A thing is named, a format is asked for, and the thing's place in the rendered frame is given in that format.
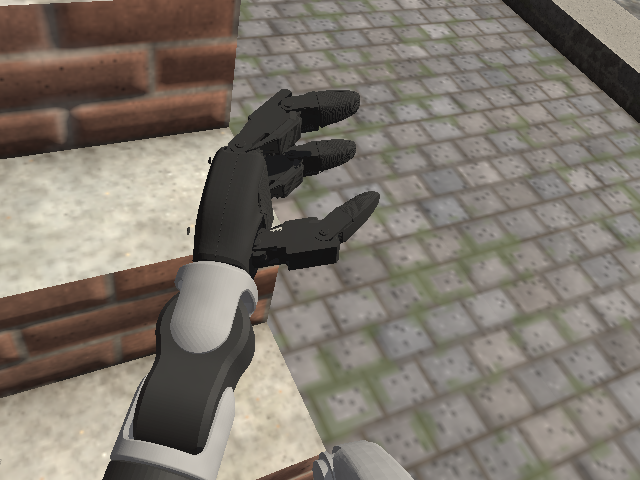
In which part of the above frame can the robot left hand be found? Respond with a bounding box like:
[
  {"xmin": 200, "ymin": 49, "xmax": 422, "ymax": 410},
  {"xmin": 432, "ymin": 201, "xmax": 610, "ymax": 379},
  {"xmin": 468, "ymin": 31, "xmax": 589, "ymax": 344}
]
[{"xmin": 187, "ymin": 89, "xmax": 380, "ymax": 280}]

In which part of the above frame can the left robot forearm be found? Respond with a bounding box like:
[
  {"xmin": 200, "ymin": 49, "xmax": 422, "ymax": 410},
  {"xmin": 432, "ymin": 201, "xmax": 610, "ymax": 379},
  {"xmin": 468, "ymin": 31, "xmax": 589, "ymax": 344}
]
[{"xmin": 102, "ymin": 261, "xmax": 258, "ymax": 480}]

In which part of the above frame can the robot right thigh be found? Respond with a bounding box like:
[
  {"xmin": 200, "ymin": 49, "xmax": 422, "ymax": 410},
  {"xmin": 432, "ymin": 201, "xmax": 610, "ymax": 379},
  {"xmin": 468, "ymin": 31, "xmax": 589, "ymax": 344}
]
[{"xmin": 312, "ymin": 440, "xmax": 414, "ymax": 480}]

